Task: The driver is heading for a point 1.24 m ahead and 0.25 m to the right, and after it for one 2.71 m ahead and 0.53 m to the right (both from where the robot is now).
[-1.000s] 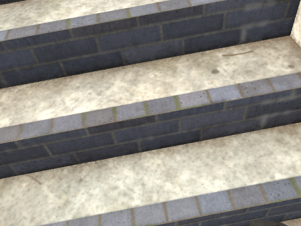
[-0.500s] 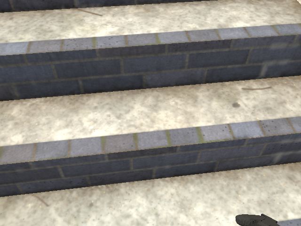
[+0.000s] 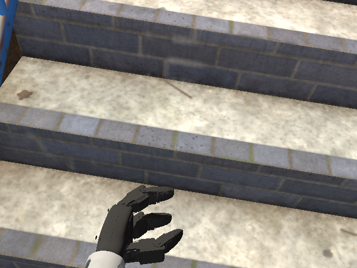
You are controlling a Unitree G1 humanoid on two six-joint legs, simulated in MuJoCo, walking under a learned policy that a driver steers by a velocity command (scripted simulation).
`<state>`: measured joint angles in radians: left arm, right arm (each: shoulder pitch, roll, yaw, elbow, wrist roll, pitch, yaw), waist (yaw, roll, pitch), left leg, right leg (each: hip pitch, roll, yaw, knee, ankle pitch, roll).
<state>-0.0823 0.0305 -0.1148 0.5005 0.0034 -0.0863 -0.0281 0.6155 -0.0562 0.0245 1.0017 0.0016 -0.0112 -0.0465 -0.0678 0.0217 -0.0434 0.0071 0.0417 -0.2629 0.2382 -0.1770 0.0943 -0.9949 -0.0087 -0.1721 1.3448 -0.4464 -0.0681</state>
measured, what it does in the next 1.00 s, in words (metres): climbs, turning right: left foot 0.19 m higher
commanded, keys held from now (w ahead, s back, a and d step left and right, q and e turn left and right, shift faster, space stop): w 0.18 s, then w+e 0.82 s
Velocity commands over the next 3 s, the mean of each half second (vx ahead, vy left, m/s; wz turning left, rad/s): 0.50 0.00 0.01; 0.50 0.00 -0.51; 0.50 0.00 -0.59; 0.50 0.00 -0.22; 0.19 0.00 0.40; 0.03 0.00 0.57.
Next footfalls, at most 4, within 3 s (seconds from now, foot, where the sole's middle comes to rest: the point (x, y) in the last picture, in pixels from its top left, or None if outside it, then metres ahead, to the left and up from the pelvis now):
0.50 left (80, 223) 0.50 0.24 -0.43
1.02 right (181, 115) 0.73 -0.04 -0.24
1.60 left None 1.04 -0.04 -0.05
2.10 right None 1.09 -0.46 0.14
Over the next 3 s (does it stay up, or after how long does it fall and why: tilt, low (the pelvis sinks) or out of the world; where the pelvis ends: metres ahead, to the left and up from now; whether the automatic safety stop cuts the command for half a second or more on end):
stays up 1.31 -0.30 0.96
